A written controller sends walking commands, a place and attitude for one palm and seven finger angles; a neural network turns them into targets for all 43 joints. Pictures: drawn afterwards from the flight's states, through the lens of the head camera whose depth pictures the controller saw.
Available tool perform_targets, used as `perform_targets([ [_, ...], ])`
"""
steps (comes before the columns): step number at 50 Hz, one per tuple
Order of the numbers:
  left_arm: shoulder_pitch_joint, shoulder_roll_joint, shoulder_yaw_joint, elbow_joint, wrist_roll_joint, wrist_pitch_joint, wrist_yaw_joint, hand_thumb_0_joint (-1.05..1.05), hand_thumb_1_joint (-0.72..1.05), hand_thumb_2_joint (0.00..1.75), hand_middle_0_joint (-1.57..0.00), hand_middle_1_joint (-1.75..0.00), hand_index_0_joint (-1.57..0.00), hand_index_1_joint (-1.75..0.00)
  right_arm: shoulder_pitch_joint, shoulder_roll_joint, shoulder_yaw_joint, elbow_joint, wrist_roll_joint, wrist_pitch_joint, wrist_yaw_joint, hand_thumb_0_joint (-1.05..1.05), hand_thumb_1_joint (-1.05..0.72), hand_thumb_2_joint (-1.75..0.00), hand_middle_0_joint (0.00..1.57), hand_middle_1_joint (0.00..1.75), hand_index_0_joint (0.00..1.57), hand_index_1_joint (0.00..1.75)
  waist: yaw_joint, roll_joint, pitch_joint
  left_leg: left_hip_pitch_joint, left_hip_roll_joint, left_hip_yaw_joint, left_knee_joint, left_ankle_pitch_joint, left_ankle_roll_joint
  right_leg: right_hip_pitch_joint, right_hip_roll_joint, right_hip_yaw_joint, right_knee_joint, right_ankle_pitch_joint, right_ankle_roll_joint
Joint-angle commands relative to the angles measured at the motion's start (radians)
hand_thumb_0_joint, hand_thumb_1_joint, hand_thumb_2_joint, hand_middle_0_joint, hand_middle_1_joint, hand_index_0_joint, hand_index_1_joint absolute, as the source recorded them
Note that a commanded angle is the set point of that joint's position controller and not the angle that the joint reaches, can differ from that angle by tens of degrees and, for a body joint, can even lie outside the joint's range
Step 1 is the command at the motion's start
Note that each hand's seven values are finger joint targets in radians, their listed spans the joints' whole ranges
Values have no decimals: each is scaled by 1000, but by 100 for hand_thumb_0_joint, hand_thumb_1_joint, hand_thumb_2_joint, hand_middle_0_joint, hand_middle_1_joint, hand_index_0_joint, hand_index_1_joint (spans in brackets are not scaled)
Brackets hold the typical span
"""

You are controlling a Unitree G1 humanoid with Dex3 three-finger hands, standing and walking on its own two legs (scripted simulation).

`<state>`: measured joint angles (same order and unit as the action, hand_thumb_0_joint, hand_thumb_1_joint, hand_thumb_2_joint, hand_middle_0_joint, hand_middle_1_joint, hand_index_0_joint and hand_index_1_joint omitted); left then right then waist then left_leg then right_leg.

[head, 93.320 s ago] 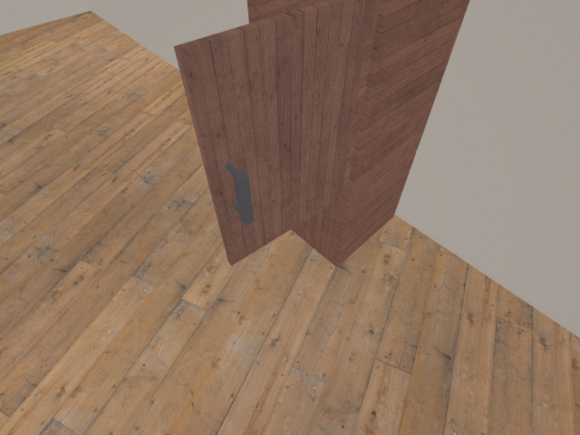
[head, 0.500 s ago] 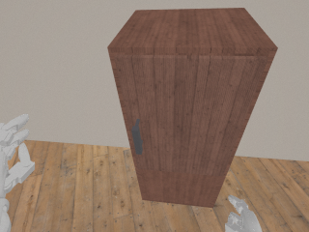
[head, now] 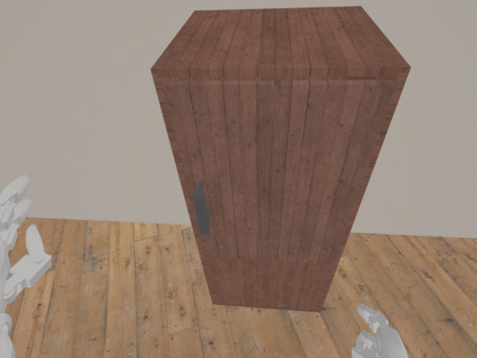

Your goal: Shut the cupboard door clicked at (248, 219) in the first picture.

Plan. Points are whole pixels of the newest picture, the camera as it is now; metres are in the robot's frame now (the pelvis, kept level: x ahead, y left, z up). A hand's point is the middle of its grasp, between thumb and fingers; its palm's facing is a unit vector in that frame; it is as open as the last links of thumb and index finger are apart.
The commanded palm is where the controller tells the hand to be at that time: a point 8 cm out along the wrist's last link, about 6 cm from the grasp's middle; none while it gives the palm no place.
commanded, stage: step back with the hand held close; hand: left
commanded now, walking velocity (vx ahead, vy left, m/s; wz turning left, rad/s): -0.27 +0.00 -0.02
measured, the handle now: (203, 207) +0.48 +0.14 -0.06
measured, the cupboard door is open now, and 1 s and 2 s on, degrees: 0 0 0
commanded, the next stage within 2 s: stop stepping back and stand still in 1.60 s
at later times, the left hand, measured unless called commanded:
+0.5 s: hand (27, 283) +0.17 +0.28 +0.15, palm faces +0.40 -0.79 -0.46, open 7.4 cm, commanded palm +0.11 +0.31 +0.18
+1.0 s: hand out of the picture +0.11 +0.27 +0.16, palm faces +0.40 -0.78 -0.49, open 7.4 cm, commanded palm +0.05 +0.31 +0.18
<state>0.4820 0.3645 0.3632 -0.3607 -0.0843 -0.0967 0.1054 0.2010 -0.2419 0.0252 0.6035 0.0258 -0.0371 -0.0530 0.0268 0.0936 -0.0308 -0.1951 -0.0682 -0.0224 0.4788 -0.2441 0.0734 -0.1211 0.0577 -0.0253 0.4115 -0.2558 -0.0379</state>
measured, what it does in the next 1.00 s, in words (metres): shifts its weight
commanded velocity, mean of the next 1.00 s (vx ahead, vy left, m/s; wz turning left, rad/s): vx -0.31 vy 0.00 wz -0.01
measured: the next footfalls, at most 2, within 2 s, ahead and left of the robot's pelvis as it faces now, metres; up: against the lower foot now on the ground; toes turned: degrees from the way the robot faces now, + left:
right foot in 1.64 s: -0.30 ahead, -0.12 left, +0.00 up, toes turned -3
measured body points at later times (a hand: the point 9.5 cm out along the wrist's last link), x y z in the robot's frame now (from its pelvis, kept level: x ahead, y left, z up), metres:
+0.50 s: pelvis -0.04 +0.01 -0.01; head -0.05 +0.01 +0.44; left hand +0.14 +0.32 +0.18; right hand +0.13 -0.24 -0.09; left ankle +0.01 +0.07 -0.74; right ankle -0.02 -0.10 -0.74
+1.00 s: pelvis -0.09 +0.01 -0.02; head -0.08 +0.03 +0.43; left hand +0.09 +0.31 +0.18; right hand +0.08 -0.23 -0.09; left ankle +0.01 +0.07 -0.74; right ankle -0.05 -0.11 -0.74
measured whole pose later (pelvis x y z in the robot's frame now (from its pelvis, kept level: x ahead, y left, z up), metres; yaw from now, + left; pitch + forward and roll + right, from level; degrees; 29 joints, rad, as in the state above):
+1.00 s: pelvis -0.09 +0.01 -0.02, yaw +0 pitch +1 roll -3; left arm 0.54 0.45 0.45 -0.52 -0.03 -0.22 0.13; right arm 0.19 -0.22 0.00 0.58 0.00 -0.02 -0.07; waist -0.01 0.01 -0.02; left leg -0.49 -0.05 0.00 0.64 -0.19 0.09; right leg -0.38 0.09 0.04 0.62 -0.25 -0.01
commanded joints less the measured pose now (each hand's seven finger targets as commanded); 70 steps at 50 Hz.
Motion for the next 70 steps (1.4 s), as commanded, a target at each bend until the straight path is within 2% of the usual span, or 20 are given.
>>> perform_targets([
  [1, -23, 201, 130, -197, -4, -107, 26, 0, 90, 90, -20, -30, -20, -30, -120, -111, -61, -152, 0, -18, -16, 0, -90, -90, 20, 30, 20, 30, -21, -42, -54, -13, 113, -97, -13, 150, -23, -103, -187, 151, -83, 138, -20],
  [7, 3, 244, 161, -259, -4, -105, 40, 0, 90, 90, -20, -30, -20, -30, -115, -118, -73, -180, 7, 17, -34, 0, -90, -90, 20, 30, 20, 30, -18, -45, -172, -12, 153, -105, -20, 442, -29, -14, -143, 97, 68, 382, 14],
  [10, 22, 248, 166, -264, -6, -93, 43, 0, 90, 90, -20, -30, -20, -30, -112, -119, -77, -193, 10, 36, -38, 0, -90, -90, 20, 30, 20, 30, -21, -59, -181, -27, 165, -107, -16, 477, -31, -11, -137, 101, 96, 405, 18],
  [20, 51, 243, 166, -244, 0, -94, 60, 0, 90, 90, -20, -30, -20, -30, -117, -117, -74, -199, 4, 51, -42, 0, -90, -90, 20, 30, 20, 30, -29, -95, -74, -245, 159, -139, -56, 25, -9, -67, -155, 167, 18, 89, 10],
  [24, 17, 266, 176, -290, 13, -118, 75, 0, 90, 90, -20, -30, -20, -30, -108, -128, -76, -192, -1, 37, -43, 0, -90, -90, 20, 30, 20, 30, -36, -64, -45, -281, 150, -152, -56, -139, -5, -119, -165, 185, -34, -80, -3],
  [30, -36, 251, 181, -360, 48, -151, 75, 0, 90, 90, -20, -30, -20, -30, -100, -135, -71, -194, -14, -8, -61, 0, -90, -90, 20, 30, 20, 30, -31, 106, -50, -516, 255, -298, -282, -352, 48, 124, -26, 82, 214, 55, 44],
  [34, 11, 269, 221, -323, 44, -159, 67, 0, 90, 90, -20, -30, -20, -30, -76, -136, -83, -186, -22, -31, -56, 0, -90, -90, 20, 30, 20, 30, -29, 6, -74, -482, 251, -305, -250, -294, 49, 121, -15, 100, 211, 111, 42],
  [35, 17, 236, 192, -322, 40, -163, 61, 0, 90, 90, -20, -30, -20, -30, -79, -131, -80, -184, -21, -33, -52, 0, -90, -90, 20, 30, 20, 30, -32, -14, -74, -471, 248, -293, -241, -263, 43, 110, -17, 101, 207, 115, 42],
  [40, 44, 229, 186, -334, 35, -169, 51, 0, 90, 90, -20, -30, -20, -30, -81, -132, -88, -171, -19, -36, -37, 0, -90, -90, 20, 30, 20, 30, -30, -10, -157, -436, 236, -228, -156, -102, 36, 119, -33, 121, 214, 175, 40],
  [44, 32, 286, 244, -367, 41, -177, 53, 0, 90, 90, -20, -30, -20, -30, -95, -145, -94, -171, -27, -36, -38, 0, -90, -90, 20, 30, 20, 30, -32, 19, -139, -546, 254, -249, -179, -266, 52, 151, -23, 139, 253, 133, 40],
  [51, -7, 262, 230, -354, 58, -191, 56, 0, 90, 90, -20, -30, -20, -30, -89, -128, -92, -175, -27, -35, -35, 0, -90, -90, 20, 30, 20, 30, -43, -17, -69, -624, 207, -204, -75, -420, 32, 59, -87, 246, 187, -21, 5],
  [54, -2, 287, 236, -327, 51, -188, 70, 0, 90, 90, -20, -30, -20, -30, -69, -112, -96, -162, -33, -27, -23, 0, -90, -90, 20, 30, 20, 30, -48, -138, -44, -423, 124, -115, 132, -283, -33, -225, -219, 389, -20, -152, -56],
  [56, -17, 266, 189, -339, 46, -194, 82, 0, 90, 90, -20, -30, -20, -30, -52, -87, -91, -147, -25, -22, -13, 0, -90, -90, 20, 30, 20, 30, -60, -217, -58, -243, 77, -57, 289, -161, -70, -377, -319, 411, -112, -150, -103],
  [58, -5, 283, 193, -352, 49, -196, 93, 0, 90, 90, -20, -30, -20, -30, -54, -83, -92, -143, -20, -15, -11, 0, -90, -90, 20, 30, 20, 30, -64, -208, -74, -177, 76, -42, 329, -132, -69, -412, -332, 358, -120, -114, -103],
  [60, 7, 292, 205, -363, 51, -195, 99, 0, 90, 90, -20, -30, -20, -30, -55, -86, -85, -141, -25, -11, -19, 0, -90, -90, 20, 30, 20, 30, -64, -138, -50, -178, 109, -82, 172, -120, -53, -410, -257, 265, -68, -120, -61],
  [61, 3, 287, 199, -389, 50, -200, 98, 0, 90, 90, -20, -30, -20, -30, -61, -99, -84, -146, -23, -17, -27, 0, -90, -90, 20, 30, 20, 30, -62, -63, -43, -212, 129, -110, 60, -121, -36, -374, -177, 208, -20, -138, -24],
  [62, 15, 300, 219, -395, 49, -210, 100, 0, 90, 90, -20, -30, -20, -30, -71, -107, -88, -151, -18, -29, -36, 0, -90, -90, 20, 30, 20, 30, -56, 19, -52, -282, 185, -160, -39, -201, -12, -298, -107, 153, 54, -152, 7],
  [64, 24, 301, 260, -402, 60, -224, 91, 0, 90, 90, -20, -30, -20, -30, -106, -135, -95, -167, -23, -60, -47, 0, -90, -90, 20, 30, 20, 30, -37, 233, -75, -620, 387, -376, -357, -563, 67, 46, 58, 45, 429, -101, 55],
  [66, -6, 296, 266, -427, 49, -223, 75, 0, 90, 90, -20, -30, -20, -30, -84, -114, -108, -146, -34, -89, -42, 0, -90, -90, 20, 30, 20, 30, -36, 115, -133, -510, 424, -353, -338, -444, 66, 6, 53, 70, 596, -159, 53],
  [70, -10, 227, 185, -414, 22, -208, 67, 0, 90, 90, -20, -30, -20, -30, -70, -88, -94, -101, -44, -131, -24, 0, -90, -90, 20, 30, 20, 30, -33, 56, -138, -218, 371, -237, -297, -231, 28, -176, 25, 43, 497, -276, 49],
])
